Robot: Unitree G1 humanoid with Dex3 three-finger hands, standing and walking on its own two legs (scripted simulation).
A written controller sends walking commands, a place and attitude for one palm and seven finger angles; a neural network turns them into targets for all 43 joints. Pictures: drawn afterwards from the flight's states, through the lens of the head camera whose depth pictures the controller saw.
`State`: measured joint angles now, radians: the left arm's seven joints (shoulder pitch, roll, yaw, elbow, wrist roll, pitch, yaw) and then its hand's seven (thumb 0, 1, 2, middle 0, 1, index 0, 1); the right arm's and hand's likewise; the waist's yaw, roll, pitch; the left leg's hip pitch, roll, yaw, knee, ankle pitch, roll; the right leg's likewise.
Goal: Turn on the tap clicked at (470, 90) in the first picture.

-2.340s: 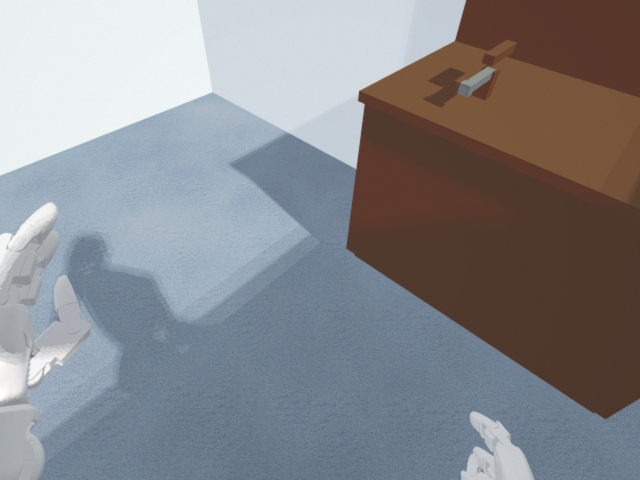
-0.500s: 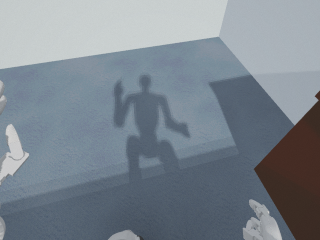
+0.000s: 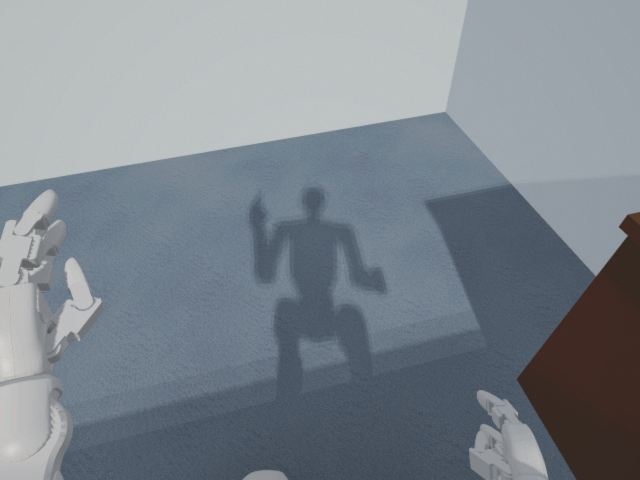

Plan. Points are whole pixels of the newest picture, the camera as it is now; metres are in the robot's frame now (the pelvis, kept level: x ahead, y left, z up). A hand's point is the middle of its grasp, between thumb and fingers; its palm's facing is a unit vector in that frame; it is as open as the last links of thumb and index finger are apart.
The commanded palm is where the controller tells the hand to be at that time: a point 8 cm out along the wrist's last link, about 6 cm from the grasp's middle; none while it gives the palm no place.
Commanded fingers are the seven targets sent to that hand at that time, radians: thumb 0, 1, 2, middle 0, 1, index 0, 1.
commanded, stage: turn to face it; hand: left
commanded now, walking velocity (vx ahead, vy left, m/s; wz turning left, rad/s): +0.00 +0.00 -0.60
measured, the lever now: out of the picture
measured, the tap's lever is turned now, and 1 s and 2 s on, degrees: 0 0 0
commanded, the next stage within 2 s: none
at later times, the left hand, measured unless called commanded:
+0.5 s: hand (198, 307) +0.23 +0.14 +0.18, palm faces +0.12 -0.90 -0.42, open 7.4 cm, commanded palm +0.19 +0.20 +0.19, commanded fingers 0.00 0.90 0.90 -0.20 -0.30 -0.20 -0.30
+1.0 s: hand (257, 392) +0.15 +0.07 +0.19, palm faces -0.10 -0.92 -0.39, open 7.4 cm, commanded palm +0.14 +0.13 +0.19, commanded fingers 0.00 0.90 0.90 -0.20 -0.30 -0.20 -0.30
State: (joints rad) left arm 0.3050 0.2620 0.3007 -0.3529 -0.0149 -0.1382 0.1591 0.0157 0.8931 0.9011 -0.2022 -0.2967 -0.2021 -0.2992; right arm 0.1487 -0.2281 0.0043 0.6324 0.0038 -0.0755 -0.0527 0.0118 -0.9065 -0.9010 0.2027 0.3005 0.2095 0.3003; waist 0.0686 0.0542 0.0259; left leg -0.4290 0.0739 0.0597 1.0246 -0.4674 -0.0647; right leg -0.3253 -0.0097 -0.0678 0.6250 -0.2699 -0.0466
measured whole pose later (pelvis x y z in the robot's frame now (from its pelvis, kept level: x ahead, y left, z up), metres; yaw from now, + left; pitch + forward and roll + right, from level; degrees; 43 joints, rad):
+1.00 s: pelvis -0.15 -0.02 +0.00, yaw -33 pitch +0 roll +3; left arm 0.45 0.36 0.33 -0.52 -0.04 -0.17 0.15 0.02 0.89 0.90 -0.21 -0.30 -0.21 -0.30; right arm 0.18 -0.27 -0.03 0.54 0.00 0.06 -0.04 0.01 -0.91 -0.90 0.20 0.30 0.20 0.30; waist 0.03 -0.05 0.00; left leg -0.21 0.03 0.09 0.49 -0.37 -0.03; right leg -0.45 0.10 0.08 0.49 -0.07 -0.08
